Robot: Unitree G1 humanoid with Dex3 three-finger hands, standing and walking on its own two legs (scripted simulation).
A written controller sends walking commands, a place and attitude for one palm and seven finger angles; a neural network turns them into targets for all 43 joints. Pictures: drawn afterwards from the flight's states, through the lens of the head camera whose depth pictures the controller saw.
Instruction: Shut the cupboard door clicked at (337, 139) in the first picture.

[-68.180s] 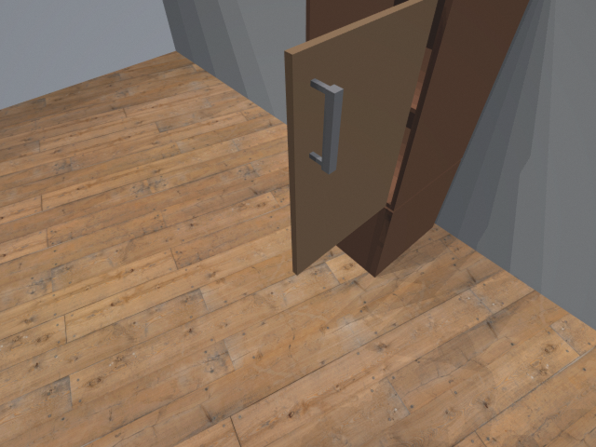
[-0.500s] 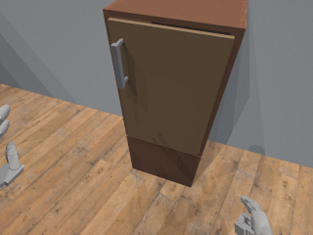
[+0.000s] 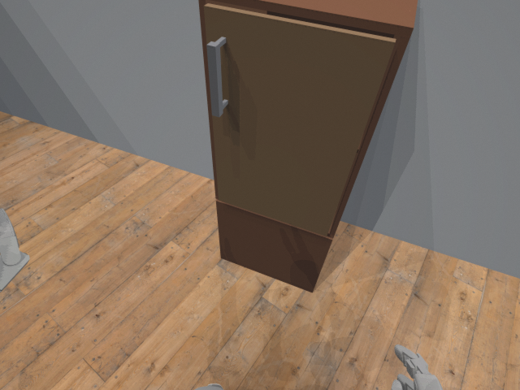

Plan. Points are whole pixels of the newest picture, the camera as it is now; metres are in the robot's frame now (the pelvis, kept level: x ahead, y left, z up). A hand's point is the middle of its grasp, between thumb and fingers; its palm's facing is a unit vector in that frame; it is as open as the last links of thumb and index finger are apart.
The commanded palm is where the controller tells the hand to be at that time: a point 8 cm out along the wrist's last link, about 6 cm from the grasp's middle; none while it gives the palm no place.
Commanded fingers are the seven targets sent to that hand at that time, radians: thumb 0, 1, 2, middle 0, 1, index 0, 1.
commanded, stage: step back with the hand held close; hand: left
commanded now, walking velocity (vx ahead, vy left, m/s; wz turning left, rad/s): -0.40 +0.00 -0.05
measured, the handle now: (219, 78) +0.71 +0.13 +0.13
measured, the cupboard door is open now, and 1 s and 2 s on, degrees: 0 0 0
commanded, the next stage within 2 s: stop stepping back and stand still in 0.26 s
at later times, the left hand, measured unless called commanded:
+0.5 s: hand out of the picture +0.08 +0.29 +0.20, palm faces +0.54 -0.76 -0.36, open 7.5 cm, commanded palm +0.03 +0.31 +0.19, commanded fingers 0.00 0.90 0.90 -0.20 -0.30 -0.20 -0.30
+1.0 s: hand out of the picture +0.05 +0.25 +0.19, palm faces +0.38 -0.82 -0.43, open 7.4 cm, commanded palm -0.01 +0.29 +0.19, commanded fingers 0.00 0.90 0.90 -0.20 -0.30 -0.20 -0.30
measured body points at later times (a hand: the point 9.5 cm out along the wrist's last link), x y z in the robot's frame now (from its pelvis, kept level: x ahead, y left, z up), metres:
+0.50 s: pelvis -0.11 +0.01 +0.01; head -0.11 +0.03 +0.46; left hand +0.04 +0.32 +0.22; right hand +0.07 -0.20 -0.06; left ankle +0.00 +0.12 -0.72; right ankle -0.12 -0.13 -0.68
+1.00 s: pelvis -0.17 +0.00 +0.01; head -0.19 +0.01 +0.46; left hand +0.02 +0.29 +0.21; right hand -0.07 -0.26 -0.08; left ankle -0.08 +0.11 -0.70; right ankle -0.18 -0.09 -0.72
